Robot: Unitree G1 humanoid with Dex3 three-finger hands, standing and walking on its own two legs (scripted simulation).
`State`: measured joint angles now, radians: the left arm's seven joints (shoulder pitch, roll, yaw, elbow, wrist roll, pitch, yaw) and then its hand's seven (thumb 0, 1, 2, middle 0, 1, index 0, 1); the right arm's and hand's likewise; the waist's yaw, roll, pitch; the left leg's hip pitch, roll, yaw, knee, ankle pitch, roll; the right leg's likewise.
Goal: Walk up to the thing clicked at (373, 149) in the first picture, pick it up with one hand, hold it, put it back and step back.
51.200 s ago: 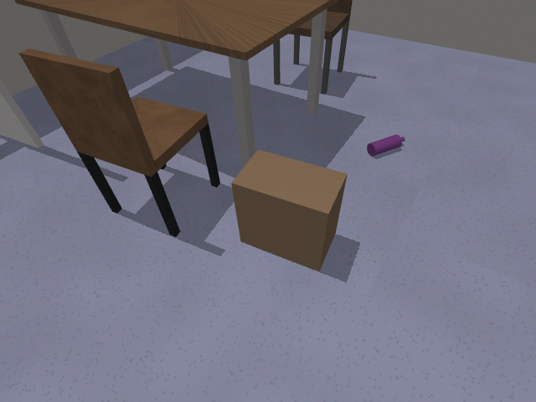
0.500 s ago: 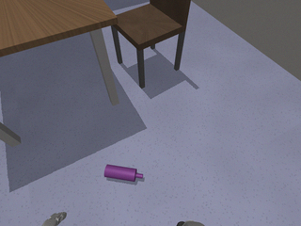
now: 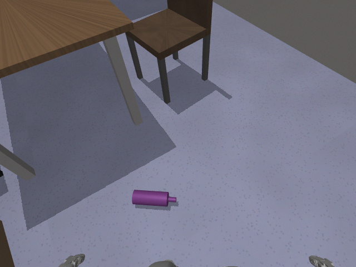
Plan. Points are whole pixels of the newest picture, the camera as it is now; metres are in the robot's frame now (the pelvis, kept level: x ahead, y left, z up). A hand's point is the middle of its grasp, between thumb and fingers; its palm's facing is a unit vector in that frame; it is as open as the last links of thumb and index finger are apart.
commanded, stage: step back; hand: left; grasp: from above
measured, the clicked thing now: (154, 198) +0.52 +0.21 -0.72
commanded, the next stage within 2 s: none
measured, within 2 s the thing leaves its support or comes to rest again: neither
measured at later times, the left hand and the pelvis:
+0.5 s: hand out of the picture -0.03 +0.28 -0.15, palm faces +0.03 -0.94 -0.33, open 7.4 cm; pelvis -0.13 +0.01 +0.01, yaw +1 degrees
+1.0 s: hand out of the picture -0.17 +0.23 -0.13, palm faces +0.01 -0.91 -0.42, open 7.4 cm; pelvis -0.29 -0.04 +0.00, yaw +2 degrees
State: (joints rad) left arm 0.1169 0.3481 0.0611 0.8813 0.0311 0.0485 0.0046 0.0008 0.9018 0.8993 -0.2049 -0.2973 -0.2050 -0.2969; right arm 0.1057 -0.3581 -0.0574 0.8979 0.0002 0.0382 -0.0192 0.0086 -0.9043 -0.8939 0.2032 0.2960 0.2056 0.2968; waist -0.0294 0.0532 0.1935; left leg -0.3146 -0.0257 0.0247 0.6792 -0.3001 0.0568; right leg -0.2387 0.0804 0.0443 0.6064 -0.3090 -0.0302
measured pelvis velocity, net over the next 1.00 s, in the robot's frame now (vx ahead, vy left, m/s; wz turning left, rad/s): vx -0.29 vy -0.04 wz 0.04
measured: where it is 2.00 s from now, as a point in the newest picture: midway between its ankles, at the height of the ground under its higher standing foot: outside the picture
